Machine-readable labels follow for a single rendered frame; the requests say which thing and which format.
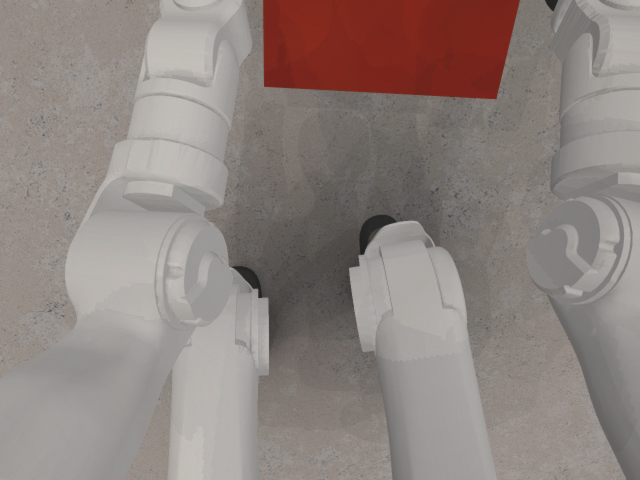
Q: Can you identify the robot right thigh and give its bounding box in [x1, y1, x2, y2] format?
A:
[349, 239, 497, 480]

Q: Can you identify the right robot foot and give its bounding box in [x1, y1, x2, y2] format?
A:
[359, 215, 397, 255]

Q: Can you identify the robot right forearm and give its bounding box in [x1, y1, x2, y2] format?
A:
[550, 0, 640, 203]

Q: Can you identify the robot right upper arm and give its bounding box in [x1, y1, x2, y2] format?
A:
[526, 193, 640, 480]

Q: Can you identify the carton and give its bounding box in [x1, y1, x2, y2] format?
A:
[263, 0, 520, 99]

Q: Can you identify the robot left upper arm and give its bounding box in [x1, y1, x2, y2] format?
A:
[0, 209, 233, 480]

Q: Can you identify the robot left forearm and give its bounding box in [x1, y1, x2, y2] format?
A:
[65, 0, 252, 287]

